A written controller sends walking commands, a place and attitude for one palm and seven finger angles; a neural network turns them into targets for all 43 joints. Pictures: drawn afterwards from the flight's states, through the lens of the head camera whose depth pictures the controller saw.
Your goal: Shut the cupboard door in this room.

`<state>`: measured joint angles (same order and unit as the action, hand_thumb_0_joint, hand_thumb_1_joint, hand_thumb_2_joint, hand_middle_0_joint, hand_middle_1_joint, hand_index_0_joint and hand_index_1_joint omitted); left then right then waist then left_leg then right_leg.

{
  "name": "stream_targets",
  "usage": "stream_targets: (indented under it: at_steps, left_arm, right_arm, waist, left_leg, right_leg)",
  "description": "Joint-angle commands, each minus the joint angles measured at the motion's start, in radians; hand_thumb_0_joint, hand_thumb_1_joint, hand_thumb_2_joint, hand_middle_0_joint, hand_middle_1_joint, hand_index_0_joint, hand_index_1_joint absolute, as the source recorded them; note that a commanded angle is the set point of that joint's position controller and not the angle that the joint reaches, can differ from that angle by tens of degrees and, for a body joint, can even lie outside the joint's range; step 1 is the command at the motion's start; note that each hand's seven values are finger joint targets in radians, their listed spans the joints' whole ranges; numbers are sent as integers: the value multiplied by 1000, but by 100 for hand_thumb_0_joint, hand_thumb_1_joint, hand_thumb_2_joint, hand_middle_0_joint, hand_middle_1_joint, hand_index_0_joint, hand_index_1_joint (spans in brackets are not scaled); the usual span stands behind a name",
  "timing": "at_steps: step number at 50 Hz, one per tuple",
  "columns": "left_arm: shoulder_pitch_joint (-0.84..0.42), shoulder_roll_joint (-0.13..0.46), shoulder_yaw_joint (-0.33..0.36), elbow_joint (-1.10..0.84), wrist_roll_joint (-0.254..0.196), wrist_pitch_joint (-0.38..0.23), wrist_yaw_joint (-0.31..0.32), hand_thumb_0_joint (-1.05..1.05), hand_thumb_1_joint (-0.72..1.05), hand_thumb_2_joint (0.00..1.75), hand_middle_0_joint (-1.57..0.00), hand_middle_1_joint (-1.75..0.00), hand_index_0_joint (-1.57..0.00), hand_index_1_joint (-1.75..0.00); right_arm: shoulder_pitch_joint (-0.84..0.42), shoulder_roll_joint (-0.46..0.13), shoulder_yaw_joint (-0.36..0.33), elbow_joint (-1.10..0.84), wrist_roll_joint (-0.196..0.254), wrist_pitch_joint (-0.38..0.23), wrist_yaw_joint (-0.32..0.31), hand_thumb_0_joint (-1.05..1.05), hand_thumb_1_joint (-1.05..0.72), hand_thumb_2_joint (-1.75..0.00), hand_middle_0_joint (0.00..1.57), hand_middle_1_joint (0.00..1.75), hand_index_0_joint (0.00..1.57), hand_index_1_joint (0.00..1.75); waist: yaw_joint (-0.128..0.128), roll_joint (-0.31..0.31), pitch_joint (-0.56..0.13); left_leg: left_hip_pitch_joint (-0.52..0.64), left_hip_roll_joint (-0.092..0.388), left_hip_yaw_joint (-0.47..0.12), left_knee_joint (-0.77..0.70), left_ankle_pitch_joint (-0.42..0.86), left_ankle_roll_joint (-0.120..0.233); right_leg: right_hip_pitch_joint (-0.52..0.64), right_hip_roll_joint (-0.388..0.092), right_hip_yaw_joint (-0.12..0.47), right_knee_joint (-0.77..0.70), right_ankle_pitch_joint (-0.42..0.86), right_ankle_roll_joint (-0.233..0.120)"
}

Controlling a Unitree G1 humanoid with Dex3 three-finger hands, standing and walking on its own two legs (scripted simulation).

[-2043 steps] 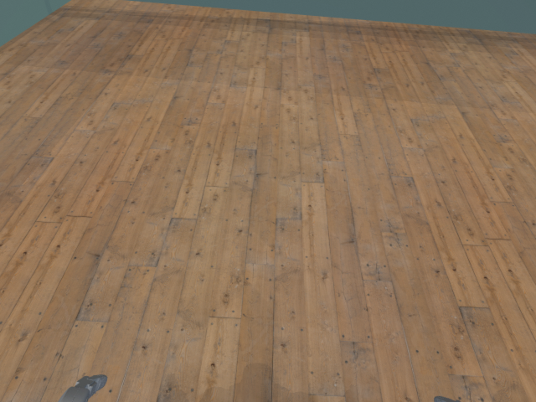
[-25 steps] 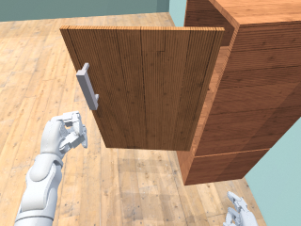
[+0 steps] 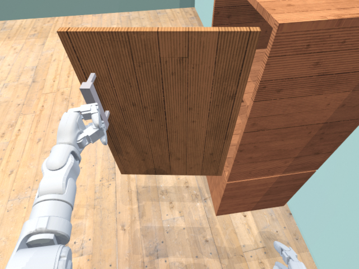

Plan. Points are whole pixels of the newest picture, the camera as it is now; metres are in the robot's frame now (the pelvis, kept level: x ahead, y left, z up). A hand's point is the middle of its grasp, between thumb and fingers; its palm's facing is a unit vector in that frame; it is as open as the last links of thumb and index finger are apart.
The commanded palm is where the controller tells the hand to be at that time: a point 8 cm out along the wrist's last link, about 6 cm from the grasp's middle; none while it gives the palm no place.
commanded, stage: bring the fist close to the handle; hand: left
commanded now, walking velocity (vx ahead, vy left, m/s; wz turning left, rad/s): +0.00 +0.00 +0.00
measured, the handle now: (98, 102) +0.49 +0.22 +0.10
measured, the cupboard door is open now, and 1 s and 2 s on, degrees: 80 76 65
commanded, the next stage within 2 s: push the door shut along its arc in 0.40 s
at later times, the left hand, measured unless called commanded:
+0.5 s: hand (100, 132) +0.38 +0.19 +0.11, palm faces +0.03 -1.00 -0.02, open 3.1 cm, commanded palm +0.36 +0.24 +0.11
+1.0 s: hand (98, 114) +0.44 +0.21 +0.11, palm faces -0.10 -1.00 -0.01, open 3.0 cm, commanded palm +0.43 +0.24 +0.11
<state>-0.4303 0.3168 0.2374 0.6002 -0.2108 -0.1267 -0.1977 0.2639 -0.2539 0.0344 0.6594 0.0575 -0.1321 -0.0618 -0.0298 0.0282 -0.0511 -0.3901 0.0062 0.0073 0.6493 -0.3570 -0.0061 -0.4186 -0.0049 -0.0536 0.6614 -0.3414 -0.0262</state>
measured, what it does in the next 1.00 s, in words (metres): stands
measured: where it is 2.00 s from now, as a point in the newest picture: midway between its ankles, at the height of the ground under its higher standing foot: outside the picture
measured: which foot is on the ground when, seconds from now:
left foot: down 0.00-1.00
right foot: down 0.00-1.00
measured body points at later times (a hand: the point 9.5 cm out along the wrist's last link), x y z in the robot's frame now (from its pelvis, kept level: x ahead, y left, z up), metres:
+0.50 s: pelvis -0.01 +0.00 +0.00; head +0.02 -0.01 +0.45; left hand +0.37 +0.24 +0.12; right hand +0.11 -0.25 -0.11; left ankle -0.02 +0.12 -0.72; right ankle +0.00 -0.10 -0.72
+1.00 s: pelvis -0.01 +0.02 -0.01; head +0.05 +0.02 +0.44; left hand +0.44 +0.26 +0.11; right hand +0.05 -0.26 -0.12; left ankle -0.02 +0.12 -0.72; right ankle +0.00 -0.10 -0.72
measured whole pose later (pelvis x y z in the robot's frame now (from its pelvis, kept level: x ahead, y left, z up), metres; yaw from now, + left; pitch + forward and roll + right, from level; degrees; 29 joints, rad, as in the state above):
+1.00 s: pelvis -0.01 +0.02 -0.01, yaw +0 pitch +10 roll -1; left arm -0.74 0.44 0.28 1.00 -0.21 -0.27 -0.37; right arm 0.35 -0.29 0.02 0.68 0.05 -0.07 -0.07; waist -0.08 0.01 -0.05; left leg -0.52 0.00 0.01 0.72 -0.37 0.02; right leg -0.53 -0.01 -0.05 0.69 -0.33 0.00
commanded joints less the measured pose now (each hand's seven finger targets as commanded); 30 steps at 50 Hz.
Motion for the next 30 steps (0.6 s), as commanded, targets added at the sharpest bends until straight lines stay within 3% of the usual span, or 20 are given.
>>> stream_targets:
  at_steps: [1,3,6,7,9,10,13,16,18,21,22,23,26,27,30]
  left_arm:
    - [-408,207,79,-168,-16,-84,-8,0,90,90,-130,-150,-130,-150]
    - [-389,227,101,-251,-17,-142,4,0,90,90,-130,-150,-130,-150]
    - [-356,216,97,-304,-8,-202,13,0,90,90,-130,-150,-130,-150]
    - [-297,254,137,-264,-8,-201,17,0,90,90,-130,-150,-130,-150]
    - [-254,228,121,-206,-5,-185,7,0,90,90,-130,-150,-130,-150]
    - [-256,199,89,-192,-4,-172,0,0,90,90,-130,-150,-130,-150]
    - [-278,213,94,-148,-10,-128,-9,0,90,90,-130,-150,-130,-150]
    - [-350,203,78,-204,-21,-135,-13,0,90,90,-130,-150,-130,-150]
    - [-383,191,64,-269,-23,-166,-8,0,90,90,-130,-150,-130,-150]
    - [-408,149,26,-258,-22,-194,-1,0,90,90,-130,-150,-130,-150]
    - [-414,160,30,-226,-19,-193,3,0,90,90,-130,-150,-130,-150]
    - [-393,188,65,-188,-21,-188,6,0,90,90,-130,-150,-130,-150]
    - [-386,225,91,-92,-6,-159,0,0,90,90,-130,-150,-130,-150]
    - [-396,263,112,-76,2,-153,-3,0,90,90,-130,-150,-130,-150]
    - [-533,263,79,-54,11,-154,-30,0,90,90,-130,-150,-130,-150]
  right_arm:
    - [0,-138,-62,-132,-4,-26,-14,0,-90,-90,20,30,20,30]
    - [5,-134,-68,-147,-11,-26,-12,0,-90,-90,20,30,20,30]
    - [19,-123,-71,-139,-17,-30,-2,0,-90,-90,20,30,20,30]
    - [28,-130,-74,-135,-18,-24,-2,0,-90,-90,20,30,20,30]
    - [24,-131,-74,-130,-10,-16,0,0,-90,-90,20,30,20,30]
    - [17,-130,-71,-131,-5,-12,1,0,-90,-90,20,30,20,30]
    - [9,-140,-71,-137,4,1,-6,0,-90,-90,20,30,20,30]
    - [-1,-136,-69,-146,2,-2,-13,0,-90,-90,20,30,20,30]
    - [-4,-130,-71,-148,0,-10,-17,0,-90,-90,20,30,20,30]
    - [1,-127,-68,-133,-3,-20,-16,0,-90,-90,20,30,20,30]
    - [6,-131,-68,-125,-3,-18,-18,0,-90,-90,20,30,20,30]
    - [8,-136,-70,-119,-3,-17,-17,0,-90,-90,20,30,20,30]
    - [1,-140,-62,-116,0,-5,-17,0,-90,-90,20,30,20,30]
    - [3,-146,-62,-117,-1,2,-19,0,-90,-90,20,30,20,30]
    - [3,-143,-55,-120,0,7,-19,0,-90,-90,20,30,20,30]
  waist:
    - [-1,-38,-287]
    - [21,-26,-381]
    - [26,30,-443]
    - [32,-16,-411]
    - [22,-32,-328]
    - [15,-12,-279]
    - [3,-30,-212]
    - [-2,-22,-244]
    - [-2,17,-299]
    - [-12,4,-312]
    - [-24,-22,-282]
    - [-15,-48,-280]
    - [-11,-54,-230]
    - [-7,-41,-228]
    - [-30,5,-235]
  left_leg:
    - [76,-18,5,-46,296,25]
    - [112,-16,5,-44,355,27]
    - [151,-15,14,-34,441,25]
    - [122,-12,14,-37,428,28]
    - [85,-13,23,-49,385,29]
    - [70,-14,25,-58,351,27]
    - [43,-16,25,-78,254,32]
    - [70,-17,17,-81,242,34]
    - [120,-12,12,-74,278,34]
    - [139,-9,1,-71,270,29]
    - [132,-6,0,-70,257,32]
    - [115,-8,-1,-73,237,32]
    - [56,-16,4,-82,182,30]
    - [51,-15,6,-80,183,33]
    - [58,-17,2,-72,187,32]
  right_leg:
    - [141,-6,39,-72,372,8]
    - [198,-3,41,-53,429,7]
    - [226,1,42,-31,518,6]
    - [237,0,42,-38,518,10]
    - [200,0,40,-51,495,13]
    - [175,-1,39,-61,463,13]
    - [144,-3,44,-99,355,16]
    - [144,0,45,-105,326,12]
    - [151,5,41,-90,344,7]
    - [125,10,31,-82,319,6]
    - [112,9,30,-90,306,9]
    - [113,9,34,-92,292,10]
    - [108,0,41,-102,249,11]
    - [118,-5,48,-102,250,12]
    - [92,-4,49,-93,253,7]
